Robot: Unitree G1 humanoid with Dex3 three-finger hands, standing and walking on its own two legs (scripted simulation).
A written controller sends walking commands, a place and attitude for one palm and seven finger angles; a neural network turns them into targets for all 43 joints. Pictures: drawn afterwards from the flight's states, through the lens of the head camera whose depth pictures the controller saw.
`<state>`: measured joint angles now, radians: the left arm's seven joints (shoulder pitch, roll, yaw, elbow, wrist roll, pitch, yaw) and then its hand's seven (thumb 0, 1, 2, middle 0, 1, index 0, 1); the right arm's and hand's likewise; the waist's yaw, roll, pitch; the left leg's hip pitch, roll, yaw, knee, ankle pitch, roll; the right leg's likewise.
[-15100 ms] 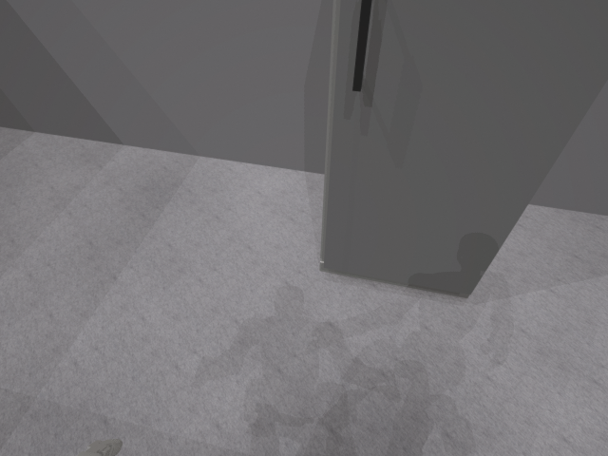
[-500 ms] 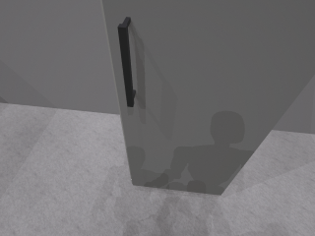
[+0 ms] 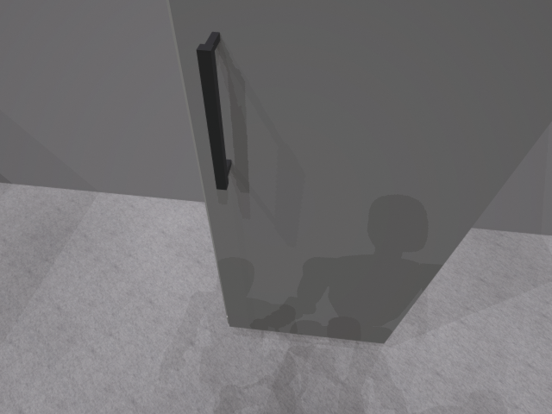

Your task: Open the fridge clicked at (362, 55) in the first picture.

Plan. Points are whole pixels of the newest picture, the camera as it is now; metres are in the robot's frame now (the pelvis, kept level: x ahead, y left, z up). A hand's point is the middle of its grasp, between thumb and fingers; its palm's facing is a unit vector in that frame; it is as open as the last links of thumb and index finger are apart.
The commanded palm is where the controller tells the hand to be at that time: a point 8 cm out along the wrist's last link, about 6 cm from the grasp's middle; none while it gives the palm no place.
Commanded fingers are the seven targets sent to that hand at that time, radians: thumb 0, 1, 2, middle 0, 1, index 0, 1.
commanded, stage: look again from close up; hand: left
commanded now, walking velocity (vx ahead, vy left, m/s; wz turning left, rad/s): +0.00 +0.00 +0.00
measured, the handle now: (218, 120) +0.48 +0.12 +0.19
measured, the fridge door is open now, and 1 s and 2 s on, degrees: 0 0 0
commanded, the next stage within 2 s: raise the hand to about handle height in 0.52 s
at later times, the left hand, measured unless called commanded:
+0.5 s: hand out of the picture +0.05 +0.23 -0.17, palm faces -0.03 -0.95 -0.31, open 7.4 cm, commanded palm none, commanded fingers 0.00 0.90 0.90 -0.20 -0.30 -0.20 -0.30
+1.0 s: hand (117, 396) +0.15 +0.22 -0.02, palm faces -0.02 -1.00 -0.06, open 8.4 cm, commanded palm +0.13 +0.28 -0.01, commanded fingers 0.00 0.43 0.70 -0.23 -0.60 -0.23 -0.60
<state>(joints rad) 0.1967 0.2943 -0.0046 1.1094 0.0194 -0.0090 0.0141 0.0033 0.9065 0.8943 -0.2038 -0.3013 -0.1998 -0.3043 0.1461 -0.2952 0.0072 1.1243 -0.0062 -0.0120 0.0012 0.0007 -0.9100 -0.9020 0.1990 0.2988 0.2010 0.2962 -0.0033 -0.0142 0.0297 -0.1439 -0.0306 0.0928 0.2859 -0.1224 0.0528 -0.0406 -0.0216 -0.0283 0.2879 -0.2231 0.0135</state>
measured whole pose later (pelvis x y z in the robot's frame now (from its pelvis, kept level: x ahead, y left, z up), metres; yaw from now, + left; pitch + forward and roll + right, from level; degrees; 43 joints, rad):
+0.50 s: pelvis +0.00 -0.01 +0.00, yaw +0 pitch -1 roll +0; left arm 0.19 0.31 0.00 1.11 0.02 -0.01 0.01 0.00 0.91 0.89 -0.20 -0.30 -0.20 -0.30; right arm 0.14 -0.30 0.01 1.13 -0.01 -0.01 0.00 0.00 -0.91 -0.90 0.20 0.30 0.20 0.30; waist 0.00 -0.01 0.03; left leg -0.14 -0.02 0.09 0.28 -0.12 0.04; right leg -0.03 -0.01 -0.03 0.28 -0.22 0.00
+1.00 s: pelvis -0.04 -0.03 -0.06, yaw +1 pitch +8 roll -1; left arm 0.30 0.33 0.35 0.33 -0.39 -0.47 -0.58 0.01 0.65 0.79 -0.22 -0.46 -0.22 -0.47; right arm 0.19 -0.25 0.00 0.57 0.04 -0.25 -0.04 0.01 -0.91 -0.90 0.20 0.30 0.20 0.30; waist 0.00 0.01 -0.09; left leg -0.71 0.03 0.04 0.93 -0.35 0.02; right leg -0.59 0.01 -0.08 0.94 -0.48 -0.04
